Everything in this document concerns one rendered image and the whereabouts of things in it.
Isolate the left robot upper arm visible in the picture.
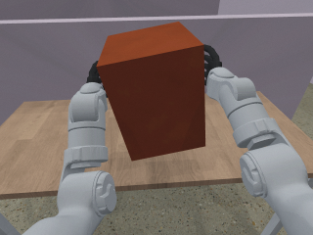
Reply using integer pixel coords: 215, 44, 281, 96
23, 170, 117, 235

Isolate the left robot hand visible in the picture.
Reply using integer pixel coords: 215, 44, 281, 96
86, 61, 108, 98

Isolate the right robot hand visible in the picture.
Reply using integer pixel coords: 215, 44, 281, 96
203, 44, 222, 86

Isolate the table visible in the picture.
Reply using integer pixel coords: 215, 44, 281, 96
0, 91, 313, 235

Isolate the right robot upper arm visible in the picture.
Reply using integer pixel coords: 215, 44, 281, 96
240, 143, 313, 235

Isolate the robot right forearm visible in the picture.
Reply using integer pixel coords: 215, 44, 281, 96
206, 67, 308, 182

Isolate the carton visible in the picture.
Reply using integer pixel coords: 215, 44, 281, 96
96, 22, 205, 162

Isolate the robot left forearm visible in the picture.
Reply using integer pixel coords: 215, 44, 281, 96
57, 82, 109, 210

